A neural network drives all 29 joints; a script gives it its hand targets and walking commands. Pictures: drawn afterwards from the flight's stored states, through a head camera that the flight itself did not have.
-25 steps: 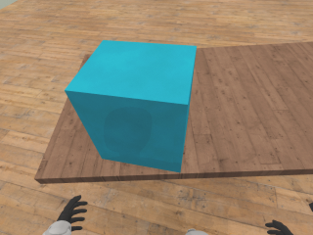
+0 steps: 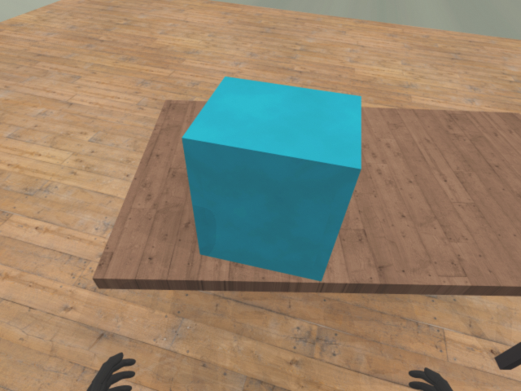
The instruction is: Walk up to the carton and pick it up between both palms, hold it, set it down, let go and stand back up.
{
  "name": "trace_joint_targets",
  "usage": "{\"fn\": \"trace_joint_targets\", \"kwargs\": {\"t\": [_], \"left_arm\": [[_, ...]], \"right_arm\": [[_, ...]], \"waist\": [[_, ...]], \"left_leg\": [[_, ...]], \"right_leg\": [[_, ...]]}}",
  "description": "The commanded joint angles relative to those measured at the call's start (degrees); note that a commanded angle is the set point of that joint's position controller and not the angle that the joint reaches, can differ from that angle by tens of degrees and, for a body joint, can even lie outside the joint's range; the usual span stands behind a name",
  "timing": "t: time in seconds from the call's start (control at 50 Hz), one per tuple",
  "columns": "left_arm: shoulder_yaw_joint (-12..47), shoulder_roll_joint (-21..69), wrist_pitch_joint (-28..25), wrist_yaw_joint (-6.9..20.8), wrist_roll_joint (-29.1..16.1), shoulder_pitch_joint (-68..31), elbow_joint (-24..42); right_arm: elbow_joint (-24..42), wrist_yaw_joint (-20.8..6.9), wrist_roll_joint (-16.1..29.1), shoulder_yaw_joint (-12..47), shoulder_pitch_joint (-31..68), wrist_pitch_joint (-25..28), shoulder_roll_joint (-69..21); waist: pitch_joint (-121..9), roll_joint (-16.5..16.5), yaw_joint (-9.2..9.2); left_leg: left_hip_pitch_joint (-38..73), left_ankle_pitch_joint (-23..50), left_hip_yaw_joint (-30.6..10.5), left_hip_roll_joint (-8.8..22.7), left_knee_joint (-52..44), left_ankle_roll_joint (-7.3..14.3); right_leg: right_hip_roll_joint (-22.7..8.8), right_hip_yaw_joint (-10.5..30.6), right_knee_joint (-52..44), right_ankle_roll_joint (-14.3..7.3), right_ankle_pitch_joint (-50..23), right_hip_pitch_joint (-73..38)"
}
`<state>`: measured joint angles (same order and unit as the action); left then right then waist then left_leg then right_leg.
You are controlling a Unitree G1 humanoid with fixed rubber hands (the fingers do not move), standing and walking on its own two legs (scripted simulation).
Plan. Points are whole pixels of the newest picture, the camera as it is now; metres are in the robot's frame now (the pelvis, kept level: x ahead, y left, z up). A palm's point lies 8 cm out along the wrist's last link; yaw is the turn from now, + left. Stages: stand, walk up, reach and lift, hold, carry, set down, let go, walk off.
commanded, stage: reach and lift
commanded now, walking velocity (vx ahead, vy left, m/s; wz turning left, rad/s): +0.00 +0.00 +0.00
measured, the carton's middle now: (274, 181) +0.51 -0.01 +0.05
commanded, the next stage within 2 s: none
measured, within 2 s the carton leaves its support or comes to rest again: neither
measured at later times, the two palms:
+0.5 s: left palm (112, 368) +0.19 +0.24 -0.03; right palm (462, 375) +0.17 -0.26 -0.01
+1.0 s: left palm (90, 338) +0.22 +0.27 +0.00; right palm (417, 335) +0.22 -0.20 +0.01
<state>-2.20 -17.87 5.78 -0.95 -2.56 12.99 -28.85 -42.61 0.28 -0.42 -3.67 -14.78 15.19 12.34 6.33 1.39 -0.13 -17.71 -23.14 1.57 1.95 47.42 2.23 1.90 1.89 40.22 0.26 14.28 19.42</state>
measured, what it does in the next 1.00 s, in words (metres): stands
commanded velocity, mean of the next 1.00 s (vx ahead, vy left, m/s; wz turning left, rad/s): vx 0.00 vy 0.00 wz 0.00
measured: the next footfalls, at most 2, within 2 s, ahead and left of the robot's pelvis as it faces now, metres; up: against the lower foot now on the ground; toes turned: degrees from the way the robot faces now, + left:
none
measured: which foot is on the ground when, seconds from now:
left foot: down 0.00-1.00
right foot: down 0.00-1.00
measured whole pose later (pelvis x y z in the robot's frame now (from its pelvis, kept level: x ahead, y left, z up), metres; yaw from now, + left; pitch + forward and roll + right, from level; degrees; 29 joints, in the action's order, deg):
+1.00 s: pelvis +0.04 +0.02 +0.01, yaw +1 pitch -3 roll -3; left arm 6.0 -27.1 -10.1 3.5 -21.8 15.9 -13.5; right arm -11.0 8.4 11.9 -2.9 -18.2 8.0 6.1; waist 6.1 0.9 -0.1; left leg -15.9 -22.6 1.6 0.5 41.4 2.3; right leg 0.7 2.2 34.3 0.9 15.5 16.1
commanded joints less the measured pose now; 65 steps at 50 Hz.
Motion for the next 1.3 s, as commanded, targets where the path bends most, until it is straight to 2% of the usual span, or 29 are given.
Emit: {"fn": "trace_joint_targets", "kwargs": {"t": [0.0, 0.06, 0.16, 0.3, 0.34, 0.38, 0.42, 0.44, 0.46, 0.5, 0.54, 0.6, 0.62, 0.66, 0.7, 0.76, 0.88, 1.04, 1.16, 1.28], "left_arm": [[2.8, -9.2, -7.8, -0.7, -3.6, -13.7, 13.1], [2.4, -10.0, -8.3, -0.2, -3.6, -13.6, 11.9], [0.9, -11.2, -9.1, 0.6, -4.2, -14.6, 11.5], [-0.9, -15.5, -13.5, 1.9, -8.9, -17.9, 13.7], [-1.5, -16.9, -14.9, 2.7, -10.4, -18.4, 14.3], [-2.0, -18.7, -15.9, 3.9, -12.2, -18.0, 15.5], [-2.3, -21.4, -16.0, 5.5, -14.6, -17.3, 17.4], [-2.4, -23.1, -15.7, 6.2, -15.9, -16.7, 18.3], [-2.8, -23.9, -15.4, 6.8, -16.3, -16.5, 18.7], [-2.9, -24.1, -15.5, 7.3, -16.7, -16.6, 20.8], [-2.1, -23.3, -16.6, 7.1, -17.5, -16.6, 23.5], [1.5, -21.1, -19.4, 5.9, -18.7, -14.3, 26.6], [2.3, -20.5, -20.2, 5.6, -18.7, -12.4, 27.0], [3.0, -19.9, -20.9, 5.5, -19.2, -8.4, 28.1], [3.1, -20.3, -21.1, 5.8, -19.9, -5.6, 28.4], [3.1, -21.5, -20.9, 5.7, -20.5, -3.9, 29.3], [1.9, -24.1, -20.0, 3.8, -21.6, -4.2, 36.6], [2.4, -24.8, -15.6, 2.2, -24.0, -7.8, 40.6], [3.4, -24.8, -8.8, 1.7, -26.1, -17.2, 42.5], [3.2, -24.4, -1.4, 1.4, -25.6, -25.7, 41.9]], "right_arm": [[19.2, 0.7, 4.1, -9.5, 9.7, 3.8, 9.4], [20.7, 1.0, 4.5, -9.1, 9.6, 3.5, 8.8], [26.0, 1.9, 5.2, -7.9, 10.1, 2.6, 7.7], [35.0, 3.7, 6.6, -5.1, 8.6, 0.8, 2.6], [37.1, 4.5, 7.4, -3.7, 7.1, -0.1, 0.7], [39.5, 5.8, 8.5, -1.4, 4.6, -1.2, -1.9], [42.2, 7.6, 9.8, 1.7, 0.8, -2.5, -5.2], [43.8, 8.5, 10.3, 3.5, -1.6, -3.2, -6.2], [44.7, 9.2, 10.0, 4.3, -2.9, -3.8, -6.3], [46.2, 10.2, 9.6, 4.8, -3.1, -4.6, -5.9], [48.2, 10.4, 9.8, 4.2, -1.9, -5.1, -5.3], [50.9, 9.4, 11.4, 1.7, -0.1, -5.0, -3.7], [51.1, 9.1, 12.1, 1.4, -0.7, -4.7, -3.4], [50.8, 8.8, 12.8, 0.6, -2.3, -3.6, -2.5], [50.5, 8.9, 12.7, 0.2, -3.0, -2.7, -2.1], [50.2, 8.8, 12.8, -0.4, -2.5, -2.2, -1.5], [52.1, 7.9, 14.1, -2.5, 0.9, -2.2, 1.0], [53.6, 7.3, 15.1, -6.2, 4.8, -5.7, 5.0], [56.3, 7.3, 15.7, -9.2, 11.7, -10.4, 8.6], [57.3, 7.4, 16.1, -11.5, 18.9, -15.0, 11.3]], "waist": [[-8.7, -15.1, 2.77], [-8.0, -13.3, 2.27], [-8.5, -11.5, 0.61], [-9.4, -8.8, -1.42], [-9.5, -7.0, -1.88], [-9.4, -3.7, -2.37], [-9.4, 2.1, -2.94], [-9.1, 3.9, -2.97], [-8.7, 4.3, -2.84], [-8.9, 2.4, -2.87], [-10.4, -0.6, -3.17], [-14.2, -10.0, -2.38], [-15.2, -11.1, -1.8], [-16.6, -11.8, -1.24], [-17.0, -11.3, -1.48], [-17.1, -11.5, -1.96], [-20.0, -13.1, -2.9], [-21.7, -14.1, -1.35], [-20.7, -15.4, 0.78], [-19.7, -15.3, 2.86]], "left_leg": [[-36.2, -27.0, -3.9, 9.8, -37.2, 5.2], [-31.5, -25.8, -4.2, 8.5, -36.6, 4.8], [-29.7, -24.1, -3.9, 7.1, -36.3, 5.5], [-24.4, -19.3, -2.5, 3.8, -32.6, 5.2], [-20.5, -16.3, -1.8, 2.1, -30.2, 4.8], [-12.5, -10.7, -1.0, -0.6, -25.8, 3.5], [3.0, -1.1, -0.2, -4.8, -18.1, 0.8], [9.9, 1.9, -0.6, -5.9, -15.3, -0.3], [13.7, 3.5, -1.1, -6.3, -14.2, -0.7], [13.9, 3.0, -2.5, -4.9, -15.7, -0.4], [8.2, -1.3, -4.4, -2.2, -19.8, 0.4], [-10.3, -12.3, -8.6, 5.2, -31.5, 1.8], [-11.8, -9.7, -9.0, 6.0, -32.3, 1.6], [-6.8, 0.1, -9.3, 5.2, -29.8, -0.3], [0.4, 8.4, -9.1, 3.6, -26.4, -2.7], [4.9, 14.4, -9.1, 2.4, -24.0, -4.7], [9.8, 24.7, -9.5, 1.9, -21.9, -7.1], [13.5, 29.9, -10.7, 2.8, -22.0, -8.8], [14.8, 28.3, -12.8, 4.3, -23.6, -9.5], [15.7, 27.1, -14.0, 5.2, -25.0, -9.6]], "right_leg": [[5.7, -3.3, 3.3, 2.5, -5.6, -42.7], [5.0, -1.9, 1.5, 2.5, -2.7, -39.6], [4.6, -0.7, 0.3, 2.5, 0.2, -40.1], [2.0, 2.7, -3.5, 1.4, 7.3, -35.0], [0.0, 4.3, -5.9, 0.4, 10.3, -31.2], [-3.4, 6.8, -10.3, -1.5, 15.2, -23.1], [-9.4, 10.5, -18.2, -4.5, 22.3, -6.6], [-11.5, 11.7, -21.2, -5.4, 23.5, 0.8], [-12.0, 11.6, -22.6, -5.7, 23.5, 4.6], [-10.6, 9.5, -21.5, -5.4, 20.4, 4.2], [-7.6, 6.4, -17.8, -4.6, 14.3, -2.7], [-0.1, 0.3, -7.3, -0.5, -1.6, -25.9], [0.6, -0.3, -5.9, -0.1, -5.7, -29.3], [0.8, 0.0, -6.5, -0.3, -10.0, -27.5], [0.0, 0.8, -9.2, -1.5, -9.7, -21.7], [-0.7, 1.5, -11.6, -2.7, -8.1, -17.5], [-1.0, 2.1, -12.9, -3.4, -9.9, -15.0], [-1.0, 2.2, -13.9, -3.7, -11.1, -13.6], [-1.1, 2.0, -14.6, -3.5, -9.6, -11.4], [-1.2, 1.8, -15.0, -2.6, -10.3, -11.4]]}}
